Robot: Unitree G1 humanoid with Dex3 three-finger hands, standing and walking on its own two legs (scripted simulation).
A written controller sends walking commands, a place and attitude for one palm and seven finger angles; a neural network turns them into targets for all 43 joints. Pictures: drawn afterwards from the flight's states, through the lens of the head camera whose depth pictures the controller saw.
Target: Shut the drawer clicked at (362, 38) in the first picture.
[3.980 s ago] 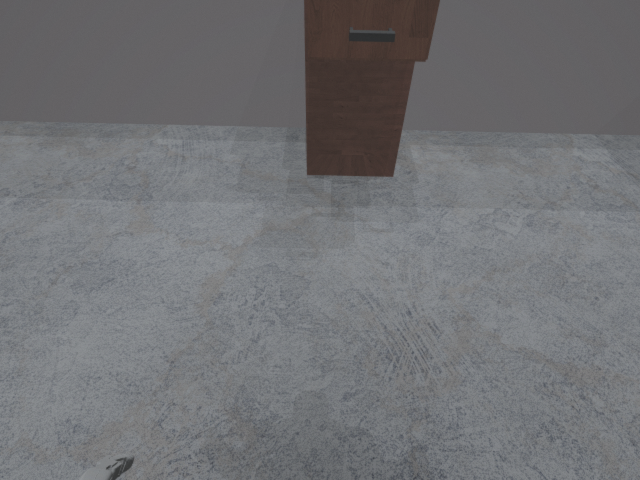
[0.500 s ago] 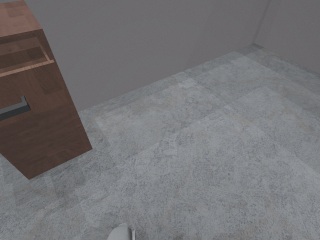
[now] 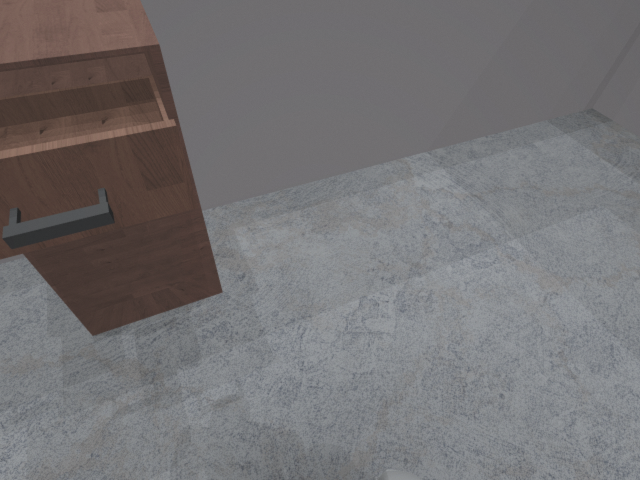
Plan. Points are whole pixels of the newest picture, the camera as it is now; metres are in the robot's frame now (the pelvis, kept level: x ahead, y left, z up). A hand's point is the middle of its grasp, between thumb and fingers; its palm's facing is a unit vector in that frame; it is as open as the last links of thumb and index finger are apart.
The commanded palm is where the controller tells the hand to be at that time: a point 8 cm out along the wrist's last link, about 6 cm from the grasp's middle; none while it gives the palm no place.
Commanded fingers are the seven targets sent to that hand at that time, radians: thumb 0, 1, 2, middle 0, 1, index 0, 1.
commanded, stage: turn to face it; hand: left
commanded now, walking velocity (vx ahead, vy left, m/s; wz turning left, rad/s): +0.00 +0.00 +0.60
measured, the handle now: (60, 214) +0.46 +0.42 +0.04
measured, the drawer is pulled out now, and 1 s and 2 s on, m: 0.29 0.29 0.29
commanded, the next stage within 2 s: take the last steps up to it in 0.60 s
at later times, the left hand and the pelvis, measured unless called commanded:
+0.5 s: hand out of the picture -0.03 +0.14 -0.14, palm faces +0.33 -0.90 -0.28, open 7.4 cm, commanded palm none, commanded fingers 0.00 0.90 0.90 -0.20 -0.30 -0.20 -0.30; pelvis -0.02 -0.06 +0.01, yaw +19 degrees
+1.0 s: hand out of the picture -0.10 +0.18 -0.16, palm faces +0.45 -0.87 -0.21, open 7.4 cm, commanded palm none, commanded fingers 0.00 0.90 0.90 -0.20 -0.30 -0.20 -0.30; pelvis -0.04 -0.02 +0.01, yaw +25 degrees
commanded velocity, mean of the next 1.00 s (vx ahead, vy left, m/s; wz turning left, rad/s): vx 0.10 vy -0.01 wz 0.30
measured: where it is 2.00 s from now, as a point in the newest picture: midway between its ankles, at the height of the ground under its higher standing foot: outside the picture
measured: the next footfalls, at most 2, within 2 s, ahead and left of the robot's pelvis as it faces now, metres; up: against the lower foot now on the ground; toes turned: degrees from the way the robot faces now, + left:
right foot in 0.18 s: +0.03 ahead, -0.15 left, +0.00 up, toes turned +5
left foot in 0.68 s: -0.05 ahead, +0.08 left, +0.00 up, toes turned +28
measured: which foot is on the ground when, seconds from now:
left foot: down 0.00-0.18, up 0.20-0.66, down 0.68-1.00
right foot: up 0.00-0.16, down 0.18-0.68, up 0.70-1.00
